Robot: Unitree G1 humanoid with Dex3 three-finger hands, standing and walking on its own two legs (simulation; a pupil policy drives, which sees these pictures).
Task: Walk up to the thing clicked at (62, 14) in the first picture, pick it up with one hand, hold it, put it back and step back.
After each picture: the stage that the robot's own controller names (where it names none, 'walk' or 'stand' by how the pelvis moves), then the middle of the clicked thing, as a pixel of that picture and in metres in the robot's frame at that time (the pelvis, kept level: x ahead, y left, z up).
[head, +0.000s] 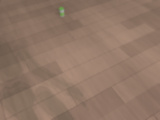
stand; (61, 11) +2.12 +0.30 -0.72
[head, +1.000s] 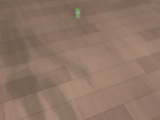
walk; (77, 13) +1.98 +0.13 -0.69
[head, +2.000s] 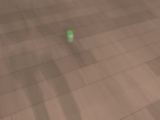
walk; (70, 36) +1.38 +0.11 -0.69
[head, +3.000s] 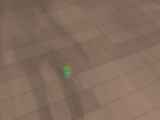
walk; (67, 72) +0.91 +0.14 -0.70
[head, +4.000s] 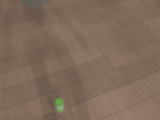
walk; (59, 105) +0.60 +0.17 -0.71
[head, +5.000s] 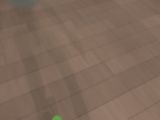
walk; out of the picture +0.44 +0.16 -0.71
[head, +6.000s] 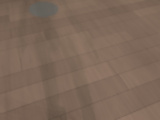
stand; out of the picture +0.40 +0.15 -0.71
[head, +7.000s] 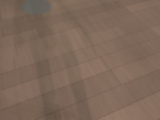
stand; out of the picture +0.41 +0.18 -0.71
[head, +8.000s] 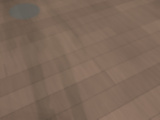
stand; out of the picture +0.38 +0.21 -0.72
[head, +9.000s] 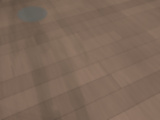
stand; out of the picture +0.39 +0.18 -0.73
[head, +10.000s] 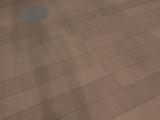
stand; out of the picture +0.39 +0.18 -0.73
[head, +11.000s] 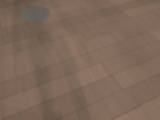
go down; out of the picture +0.39 +0.17 -0.73
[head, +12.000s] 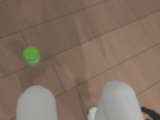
go down; (32, 57) +0.48 +0.18 -0.35
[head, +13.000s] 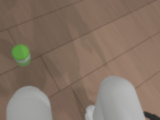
approach; (22, 56) +0.47 +0.20 -0.31
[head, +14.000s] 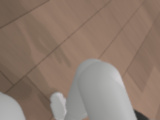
close in; out of the picture +0.46 +0.25 -0.23
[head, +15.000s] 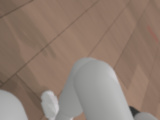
close; out of the picture +0.46 +0.26 -0.24
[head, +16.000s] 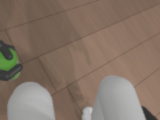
lift; (7, 65) +0.38 +0.24 -0.12
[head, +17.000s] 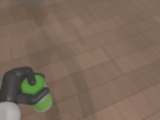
hold; (38, 94) +0.32 +0.16 +0.02
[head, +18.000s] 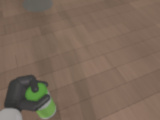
hold; (42, 101) +0.31 +0.16 -0.01
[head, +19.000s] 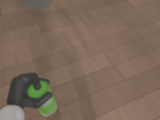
hold; (43, 98) +0.31 +0.16 -0.01
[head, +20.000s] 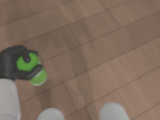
crouch; (33, 70) +0.41 +0.17 -0.09
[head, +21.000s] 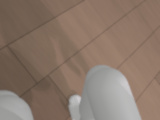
lower; out of the picture +0.47 +0.24 -0.19
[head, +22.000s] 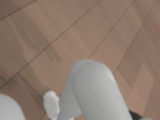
lower; out of the picture +0.45 +0.27 -0.25
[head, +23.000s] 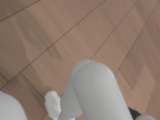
lower; out of the picture +0.45 +0.27 -0.25
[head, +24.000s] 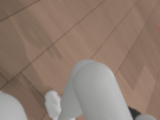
lower; out of the picture +0.45 +0.27 -0.25
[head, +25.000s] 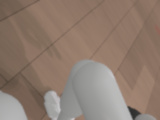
lower; out of the picture +0.45 +0.27 -0.25
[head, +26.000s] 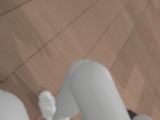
open; out of the picture +0.44 +0.25 -0.25
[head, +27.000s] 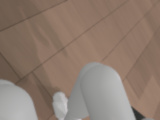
stand; out of the picture +0.44 +0.24 -0.26
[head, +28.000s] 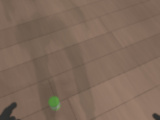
stand; (54, 103) +0.41 +0.16 -0.57
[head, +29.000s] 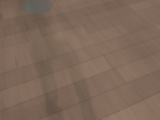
stand; out of the picture +0.38 +0.15 -0.66
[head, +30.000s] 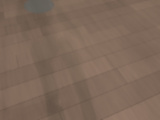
stand; out of the picture +0.38 +0.15 -0.67
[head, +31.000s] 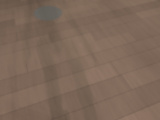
stand; out of the picture +0.40 +0.14 -0.72
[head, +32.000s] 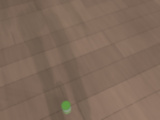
walk; (66, 107) +0.44 +0.11 -0.71
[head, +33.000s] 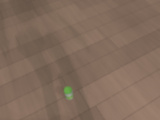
walk; (68, 93) +0.63 +0.17 -0.70
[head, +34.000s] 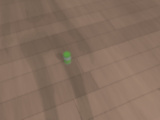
walk; (67, 58) +0.97 +0.14 -0.69
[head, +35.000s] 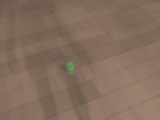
stand; (70, 68) +1.03 +0.14 -0.71
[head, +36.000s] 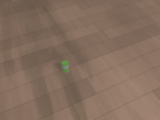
stand; (65, 66) +1.04 +0.18 -0.72
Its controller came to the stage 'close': yes
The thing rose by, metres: 0.69
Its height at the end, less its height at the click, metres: +0.00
